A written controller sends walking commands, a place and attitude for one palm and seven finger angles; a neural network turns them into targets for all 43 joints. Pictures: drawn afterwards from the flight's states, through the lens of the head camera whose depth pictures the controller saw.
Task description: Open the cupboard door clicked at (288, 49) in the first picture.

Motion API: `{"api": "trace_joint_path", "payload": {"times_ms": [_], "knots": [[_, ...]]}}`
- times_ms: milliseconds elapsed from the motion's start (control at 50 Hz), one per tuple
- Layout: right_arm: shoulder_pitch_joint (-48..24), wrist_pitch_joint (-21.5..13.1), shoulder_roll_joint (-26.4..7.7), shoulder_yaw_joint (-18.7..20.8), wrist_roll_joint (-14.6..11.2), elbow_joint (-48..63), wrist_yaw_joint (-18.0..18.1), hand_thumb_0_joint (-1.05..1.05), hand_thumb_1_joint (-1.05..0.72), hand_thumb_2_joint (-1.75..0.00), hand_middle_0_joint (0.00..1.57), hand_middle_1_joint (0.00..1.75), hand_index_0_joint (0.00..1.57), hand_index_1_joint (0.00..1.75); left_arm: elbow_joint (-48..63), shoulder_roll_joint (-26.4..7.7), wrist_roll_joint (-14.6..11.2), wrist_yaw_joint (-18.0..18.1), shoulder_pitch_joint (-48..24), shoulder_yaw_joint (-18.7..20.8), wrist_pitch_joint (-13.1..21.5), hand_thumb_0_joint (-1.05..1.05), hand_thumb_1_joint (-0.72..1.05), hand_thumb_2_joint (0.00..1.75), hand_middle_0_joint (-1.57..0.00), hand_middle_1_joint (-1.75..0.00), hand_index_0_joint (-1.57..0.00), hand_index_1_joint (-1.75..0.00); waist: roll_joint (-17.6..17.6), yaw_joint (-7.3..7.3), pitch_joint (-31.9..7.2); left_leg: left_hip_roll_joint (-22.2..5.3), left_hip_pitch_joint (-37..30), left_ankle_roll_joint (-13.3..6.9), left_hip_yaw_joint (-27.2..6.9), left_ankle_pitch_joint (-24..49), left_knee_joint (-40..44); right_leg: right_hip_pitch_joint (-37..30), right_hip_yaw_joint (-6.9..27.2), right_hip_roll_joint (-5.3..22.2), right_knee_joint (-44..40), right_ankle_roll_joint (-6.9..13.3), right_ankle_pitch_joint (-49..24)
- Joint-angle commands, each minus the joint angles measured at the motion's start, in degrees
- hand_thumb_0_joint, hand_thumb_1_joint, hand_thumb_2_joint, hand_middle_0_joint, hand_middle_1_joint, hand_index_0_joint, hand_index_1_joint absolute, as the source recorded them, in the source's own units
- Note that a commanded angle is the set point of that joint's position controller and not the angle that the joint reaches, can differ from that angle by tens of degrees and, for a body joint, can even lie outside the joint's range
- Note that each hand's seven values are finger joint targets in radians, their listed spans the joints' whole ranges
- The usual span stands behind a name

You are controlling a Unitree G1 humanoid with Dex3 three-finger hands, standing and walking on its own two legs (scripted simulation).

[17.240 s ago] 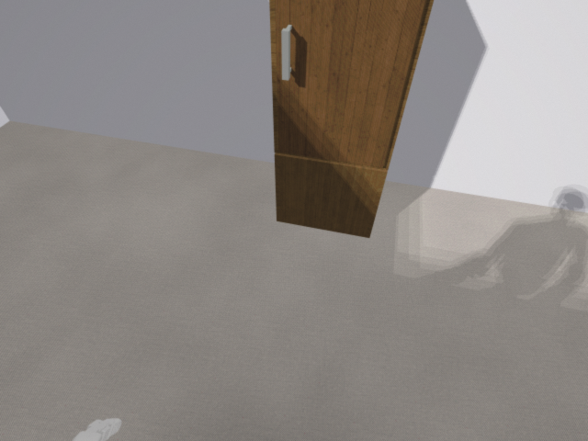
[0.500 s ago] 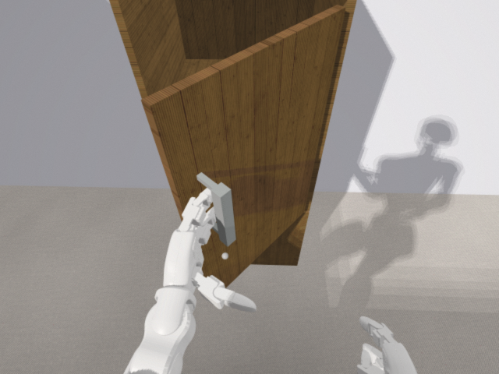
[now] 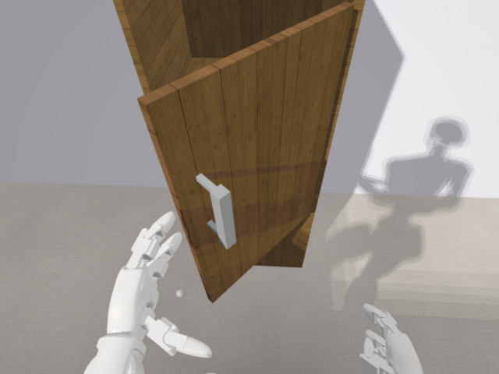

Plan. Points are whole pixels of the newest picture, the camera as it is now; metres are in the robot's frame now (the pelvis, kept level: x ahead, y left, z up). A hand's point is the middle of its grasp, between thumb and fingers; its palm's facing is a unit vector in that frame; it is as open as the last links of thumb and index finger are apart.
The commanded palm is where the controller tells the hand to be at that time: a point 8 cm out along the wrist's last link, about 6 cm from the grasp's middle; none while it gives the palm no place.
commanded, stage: slide the hand sideways off the handle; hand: left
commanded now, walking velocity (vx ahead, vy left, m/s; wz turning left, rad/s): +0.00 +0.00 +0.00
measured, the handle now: (216, 212) +0.35 +0.08 +0.08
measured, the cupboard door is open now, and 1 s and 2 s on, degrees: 48 48 48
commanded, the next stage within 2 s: draw the hand back to the body in 0.26 s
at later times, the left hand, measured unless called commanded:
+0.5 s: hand (156, 305) +0.20 +0.14 +0.08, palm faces -0.04 -1.00 -0.06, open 16.3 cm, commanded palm +0.17 +0.20 +0.09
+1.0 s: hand (79, 292) +0.19 +0.22 +0.13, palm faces +0.18 -0.95 -0.26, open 15.5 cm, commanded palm +0.16 +0.26 +0.15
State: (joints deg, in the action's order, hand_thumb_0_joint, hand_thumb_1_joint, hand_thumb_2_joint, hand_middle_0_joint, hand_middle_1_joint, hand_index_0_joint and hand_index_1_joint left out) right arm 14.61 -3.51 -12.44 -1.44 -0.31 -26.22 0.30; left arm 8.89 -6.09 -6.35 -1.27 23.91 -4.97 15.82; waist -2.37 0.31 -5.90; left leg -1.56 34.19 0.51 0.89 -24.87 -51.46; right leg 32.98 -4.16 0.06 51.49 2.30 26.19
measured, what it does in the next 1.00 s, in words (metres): stands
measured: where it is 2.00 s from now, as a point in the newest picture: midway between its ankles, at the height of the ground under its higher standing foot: outside the picture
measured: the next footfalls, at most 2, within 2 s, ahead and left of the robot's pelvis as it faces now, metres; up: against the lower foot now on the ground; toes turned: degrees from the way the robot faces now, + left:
none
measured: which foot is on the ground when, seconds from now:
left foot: down 0.00-1.00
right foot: down 0.00-1.00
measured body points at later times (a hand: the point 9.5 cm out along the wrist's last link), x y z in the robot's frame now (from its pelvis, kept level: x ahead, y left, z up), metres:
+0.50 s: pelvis +0.00 +0.00 -0.01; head +0.02 -0.01 +0.44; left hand +0.20 +0.19 +0.09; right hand +0.17 -0.22 -0.08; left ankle +0.01 +0.13 -0.69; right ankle +0.00 -0.09 -0.69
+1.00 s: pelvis +0.00 +0.02 +0.02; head +0.00 +0.01 +0.47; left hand +0.18 +0.26 +0.15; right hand +0.19 -0.20 -0.05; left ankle +0.01 +0.13 -0.69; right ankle +0.00 -0.09 -0.69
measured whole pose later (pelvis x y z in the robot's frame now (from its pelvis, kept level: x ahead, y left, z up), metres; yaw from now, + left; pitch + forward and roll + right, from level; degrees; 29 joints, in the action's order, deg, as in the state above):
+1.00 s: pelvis +0.00 +0.02 +0.02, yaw +0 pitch +3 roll -2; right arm 15.0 -7.8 -12.9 -2.9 -1.6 -28.2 5.6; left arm 23.2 -16.1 -6.4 0.3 30.7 7.5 3.8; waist -3.7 2.4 -5.0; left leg -1.6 25.3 -0.7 0.4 -23.0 -45.4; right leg 22.3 -4.5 -0.4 41.8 0.9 22.4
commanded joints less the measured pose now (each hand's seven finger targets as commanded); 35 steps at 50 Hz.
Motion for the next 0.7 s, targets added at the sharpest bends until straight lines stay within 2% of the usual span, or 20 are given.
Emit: {"api": "trace_joint_path", "payload": {"times_ms": [0,100,140,160,180,200,220,240,260,280,300,320,360,380,440,480,500,520,580,680], "knots": [[-3.76,-4.22,-5.72,2.41,-0.12,9.45,0.89,0.0,-0.9,-0.9,0.2,0.3,0.2,0.3,15.92,-3.27,-1.31,-1.97,-2.12,1.71,5.09,0.0,-0.5,0.3,-0.15,-0.3,-0.15,-0.3,3.79,-0.88,-7.95,2.49,-2.93,-1.66,-1.29,11.07,4.54,-4.63,2.97,-0.42,-7.53,-1.5,-17.54],[-3.45,-5.3,-6.32,2.6,-0.32,9.18,1.71,0.0,-0.9,-0.9,0.2,0.3,0.2,0.3,16.04,-5.36,-2.54,-4.96,-1.94,3.47,5.65,0.0,-0.5,0.3,-0.15,-0.3,-0.15,-0.3,4.7,-1.56,-6.8,2.62,-0.5,-1.72,-1.67,8.51,2.73,-2.42,4.1,-0.2,-7.8,-1.77,-13.37],[-3.44,-5.55,-6.47,2.68,-0.45,9.16,2.02,0.0,-0.9,-0.9,0.2,0.3,0.2,0.3,15.62,-7.13,-3.21,-5.45,-0.65,5.76,5.48,0.0,-0.5,0.3,-0.15,-0.3,-0.15,-0.3,4.83,-1.02,-7.13,2.68,0.38,-1.65,-1.71,7.9,2.17,-2.69,4.74,-0.14,-8.05,-1.64,-11.35],[-3.67,-5.69,-6.29,2.69,-0.48,9.5,2.09,0.0,-0.9,-0.9,0.2,0.3,0.2,0.3,15.96,-7.21,-3.65,-5.55,0.6,6.68,5.4,0.0,-0.5,0.3,-0.15,-0.3,-0.15,-0.3,4.46,-0.35,-8.0,2.71,0.43,-1.62,-1.61,8.24,2.07,-3.22,4.85,-0.03,-7.85,-1.65,-11.66],[-3.62,-5.78,-6.2,2.61,-0.58,9.54,2.14,0.0,-0.9,-0.9,0.2,0.3,0.2,0.3,16.29,-6.69,-4.02,-5.74,0.71,6.42,5.36,0.0,-0.5,0.3,-0.15,-0.3,-0.15,-0.3,3.54,-0.51,-8.09,2.79,0.28,-1.56,-1.58,8.54,1.96,-3.27,4.82,-0.01,-7.66,-1.66,-12.2],[-3.39,-5.84,-6.08,2.74,-0.67,9.66,2.16,0.0,-0.9,-0.9,0.2,0.3,0.2,0.3,16.41,-7.52,-4.49,-5.77,2.69,7.97,5.29,0.0,-0.5,0.3,-0.15,-0.3,-0.15,-0.3,3.45,0.32,-9.24,2.78,0.3,-1.44,-1.55,9.07,2.06,-4.18,4.67,-0.02,-7.32,-1.61,-12.89],[-3.7,-5.97,-5.99,2.55,-0.75,10.01,2.13,0.0,-0.9,-0.9,0.2,0.3,0.2,0.3,17.45,-6.24,-4.89,-5.97,2.49,6.65,5.23,0.0,-0.5,0.3,-0.15,-0.3,-0.15,-0.3,3.14,0.01,-9.21,2.9,0.2,-1.54,-1.49,9.37,1.85,-4.18,4.71,0.0,-7.32,-1.73,-13.66],[-3.75,-6.09,-6.16,2.69,-0.82,9.9,2.22,0.0,-0.9,-0.9,0.2,0.3,0.2,0.3,17.59,-7.38,-5.02,-5.84,2.46,7.81,5.11,0.0,-0.5,0.3,-0.15,-0.3,-0.15,-0.3,3.65,0.11,-9.78,2.79,0.32,-1.55,-1.67,9.91,1.62,-4.55,4.7,-0.04,-7.09,-1.68,-14.11],[-3.98,-6.31,-6.01,2.46,-0.83,10.15,2.25,0.0,-0.9,-0.9,0.2,0.3,0.2,0.3,17.79,-5.74,-5.08,-6.11,1.87,5.76,4.99,0.0,-0.5,0.3,-0.15,-0.3,-0.15,-0.3,3.35,-0.49,-8.48,2.82,0.55,-1.58,-1.6,9.21,1.51,-3.5,4.75,0.06,-7.35,-1.95,-13.65],[-3.4,-6.47,-6.23,2.52,-0.87,9.7,2.34,0.0,-0.9,-0.9,0.2,0.3,0.2,0.3,17.74,-6.57,-5.18,-5.97,0.06,6.31,5.13,0.0,-0.5,0.3,-0.15,-0.3,-0.15,-0.3,4.05,-1.04,-8.13,2.65,0.64,-1.56,-1.9,8.96,1.33,-2.66,4.65,-0.05,-7.31,-1.95,-13.14],[-3.48,-6.67,-6.25,2.53,-0.83,9.81,2.36,0.0,-0.9,-0.9,0.2,0.3,0.2,0.3,17.66,-5.96,-5.18,-6.16,0.85,5.78,5.04,0.0,-0.5,0.3,-0.15,-0.3,-0.15,-0.3,3.0,-0.76,-7.89,2.69,0.72,-1.54,-1.82,8.32,1.41,-2.11,4.4,-0.19,-7.19,-1.83,-11.81],[-3.27,-6.81,-6.42,2.49,-0.85,9.79,2.45,0.0,-0.9,-0.9,0.2,0.3,0.2,0.3,17.41,-6.44,-5.02,-6.21,-0.19,5.53,4.96,0.0,-0.5,0.3,-0.15,-0.3,-0.15,-0.3,3.56,-1.45,-6.72,2.59,1.34,-1.55,-1.96,7.36,1.09,-0.97,4.61,-0.15,-7.53,-1.92,-10.17],[-3.23,-7.06,-6.55,2.59,-0.82,9.92,2.52,0.0,-0.9,-0.9,0.2,0.3,0.2,0.3,18.37,-7.56,-4.81,-6.24,0.15,6.31,4.81,0.0,-0.5,0.3,-0.15,-0.3,-0.15,-0.3,3.46,-0.89,-7.64,2.53,1.18,-1.67,-2.03,7.61,1.21,-1.81,4.97,-0.02,-7.7,-1.77,-9.76],[-3.08,-6.94,-6.53,2.66,-0.95,9.96,2.64,0.0,-0.9,-0.9,0.2,0.3,0.2,0.3,18.43,-9.06,-5.07,-6.12,1.32,8.33,4.46,0.0,-0.5,0.3,-0.15,-0.3,-0.15,-0.3,4.23,-0.34,-7.95,2.48,1.2,-1.62,-1.93,7.37,1.55,-2.68,5.13,-0.02,-8.13,-1.78,-9.15],[-3.43,-6.93,-6.45,2.41,-1.3,10.45,2.88,0.0,-0.9,-0.9,0.2,0.3,0.2,0.3,21.37,-10.81,-5.05,-5.72,0.71,9.98,3.19,0.0,-0.5,0.3,-0.15,-0.3,-0.15,-0.3,1.68,0.51,-9.56,2.48,-0.99,-1.73,-2.06,8.56,3.12,-4.39,4.19,-0.37,-7.92,-1.32,-9.81],[-3.53,-7.14,-5.94,2.23,-1.53,10.52,2.93,0.0,-0.9,-0.9,0.2,0.3,0.2,0.3,22.13,-10.38,-5.69,-5.53,2.61,10.62,2.16,0.0,-0.5,0.3,-0.15,-0.3,-0.15,-0.3,0.8,0.76,-9.53,2.4,-2.23,-1.68,-1.8,9.29,3.9,-5.05,3.56,-0.46,-8.13,-1.45,-11.61],[-3.46,-7.11,-5.84,2.1,-1.67,10.33,2.99,0.0,-0.9,-0.9,0.2,0.3,0.2,0.3,21.61,-10.24,-6.43,-5.56,4.03,11.44,1.48,0.0,-0.5,0.3,-0.15,-0.3,-0.15,-0.3,2.49,1.0,-9.12,2.39,-2.22,-1.68,-1.97,9.85,4.23,-5.73,3.24,-0.6,-8.34,-1.55,-12.81],[-3.69,-7.05,-5.9,2.14,-1.85,10.32,3.11,0.0,-0.9,-0.9,0.2,0.3,0.2,0.3,21.17,-10.41,-6.9,-5.77,5.1,12.3,0.8,0.0,-0.5,0.3,-0.15,-0.3,-0.15,-0.3,2.39,1.18,-8.46,2.37,-2.32,-1.6,-1.85,9.96,4.54,-5.86,3.06,-0.69,-8.67,-1.63,-13.14],[-3.97,-7.33,-6.43,1.77,-2.12,10.2,3.29,0.0,-0.9,-0.9,0.2,0.3,0.2,0.3,21.51,-10.11,-7.69,-7.02,3.66,11.56,-0.97,0.0,-0.5,0.3,-0.15,-0.3,-0.15,-0.3,2.59,0.29,-5.88,2.29,-3.11,-1.7,-2.13,9.22,5.58,-5.02,2.57,-0.88,-9.87,-1.83,-12.22],[-3.88,-8.2,-6.85,1.5,-2.19,9.7,3.88,0.0,-0.9,-0.9,0.2,0.3,0.2,0.3,23.37,-12.45,-8.78,-8.87,2.72,13.9,-2.8,0.0,-0.5,0.3,-0.15,-0.3,-0.15,-0.3,2.92,0.35,-4.95,2.13,-4.96,-1.86,-2.62,9.73,6.82,-5.94,2.2,-0.93,-11.25,-1.79,-12.22]]}}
